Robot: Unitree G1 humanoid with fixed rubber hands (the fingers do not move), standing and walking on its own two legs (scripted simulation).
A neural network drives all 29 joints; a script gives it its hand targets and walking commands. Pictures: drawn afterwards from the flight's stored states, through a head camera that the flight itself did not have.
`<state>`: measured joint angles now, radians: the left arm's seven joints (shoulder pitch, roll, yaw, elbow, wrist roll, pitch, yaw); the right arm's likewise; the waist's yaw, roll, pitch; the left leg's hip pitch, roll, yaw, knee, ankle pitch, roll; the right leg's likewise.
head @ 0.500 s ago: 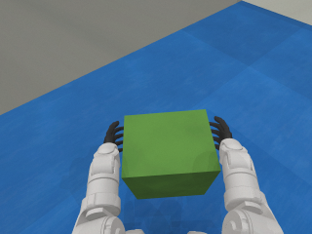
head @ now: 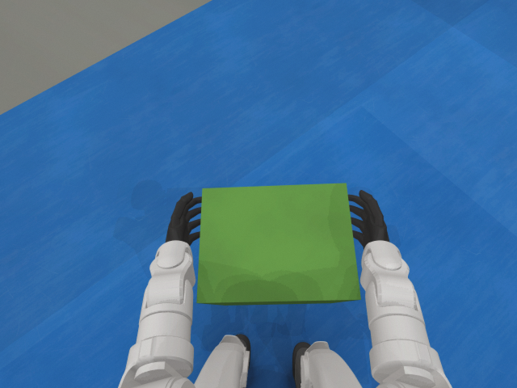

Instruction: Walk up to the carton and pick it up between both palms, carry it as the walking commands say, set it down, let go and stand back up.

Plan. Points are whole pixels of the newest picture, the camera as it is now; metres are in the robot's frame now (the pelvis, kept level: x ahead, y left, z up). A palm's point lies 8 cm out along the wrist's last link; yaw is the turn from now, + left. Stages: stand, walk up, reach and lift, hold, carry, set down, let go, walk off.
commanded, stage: set down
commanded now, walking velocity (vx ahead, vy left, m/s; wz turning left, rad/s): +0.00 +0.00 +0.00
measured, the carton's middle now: (275, 254) +0.33 +0.01 -0.14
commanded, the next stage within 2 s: none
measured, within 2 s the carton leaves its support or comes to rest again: neither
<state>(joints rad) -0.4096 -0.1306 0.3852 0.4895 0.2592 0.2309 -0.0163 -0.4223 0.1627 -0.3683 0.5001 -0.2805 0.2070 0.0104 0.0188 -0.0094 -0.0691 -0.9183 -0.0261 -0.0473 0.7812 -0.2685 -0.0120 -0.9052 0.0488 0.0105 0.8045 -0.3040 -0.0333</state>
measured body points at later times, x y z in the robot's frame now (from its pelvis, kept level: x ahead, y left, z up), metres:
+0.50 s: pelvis -0.03 +0.01 -0.09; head +0.17 +0.01 +0.32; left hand +0.38 +0.18 -0.16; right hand +0.39 -0.14 -0.16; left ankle +0.04 +0.13 -0.69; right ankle +0.03 -0.09 -0.69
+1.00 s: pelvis -0.04 +0.02 -0.16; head +0.19 +0.02 +0.22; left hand +0.40 +0.17 -0.25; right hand +0.41 -0.14 -0.24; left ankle +0.04 +0.13 -0.69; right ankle +0.03 -0.10 -0.69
